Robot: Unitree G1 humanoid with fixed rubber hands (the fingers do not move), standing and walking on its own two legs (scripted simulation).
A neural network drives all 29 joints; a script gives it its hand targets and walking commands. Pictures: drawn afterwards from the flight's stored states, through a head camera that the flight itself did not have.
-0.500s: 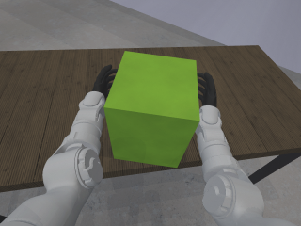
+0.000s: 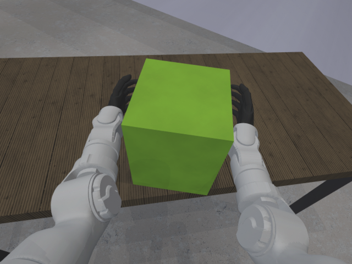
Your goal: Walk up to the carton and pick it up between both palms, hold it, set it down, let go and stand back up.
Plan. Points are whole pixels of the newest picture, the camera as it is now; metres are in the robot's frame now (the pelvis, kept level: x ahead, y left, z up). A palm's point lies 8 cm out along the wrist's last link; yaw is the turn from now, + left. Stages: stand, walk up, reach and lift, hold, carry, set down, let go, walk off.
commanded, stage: reach and lift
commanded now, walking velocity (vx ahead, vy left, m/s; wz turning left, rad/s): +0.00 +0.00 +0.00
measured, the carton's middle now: (178, 130) +0.42 -0.02 +0.05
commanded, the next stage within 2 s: none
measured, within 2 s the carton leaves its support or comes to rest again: leaves its support in 0.42 s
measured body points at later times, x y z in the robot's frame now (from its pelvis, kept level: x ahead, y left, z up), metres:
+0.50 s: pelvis -0.01 +0.00 +0.00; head +0.02 +0.04 +0.45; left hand +0.46 +0.12 +0.11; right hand +0.39 -0.17 +0.12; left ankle -0.01 +0.13 -0.75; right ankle +0.00 -0.15 -0.75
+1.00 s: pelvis -0.03 +0.00 +0.00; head -0.02 +0.04 +0.45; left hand +0.43 +0.11 +0.15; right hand +0.36 -0.18 +0.14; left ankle -0.01 +0.13 -0.75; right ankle +0.00 -0.15 -0.75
